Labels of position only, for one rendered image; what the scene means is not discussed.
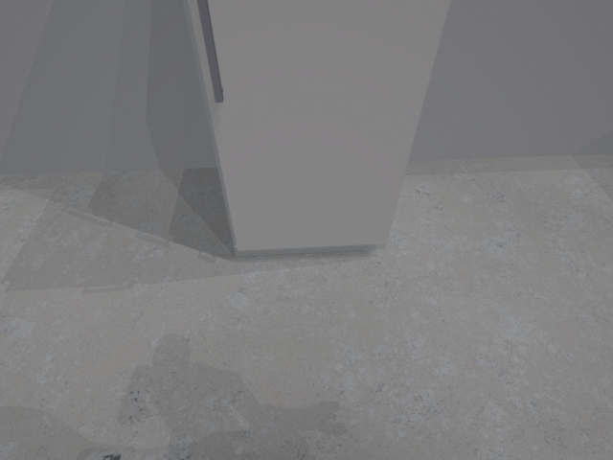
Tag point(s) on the fridge door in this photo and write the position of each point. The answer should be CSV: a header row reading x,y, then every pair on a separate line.
x,y
321,101

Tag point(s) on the handle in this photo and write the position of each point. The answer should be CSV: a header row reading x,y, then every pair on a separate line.
x,y
210,48

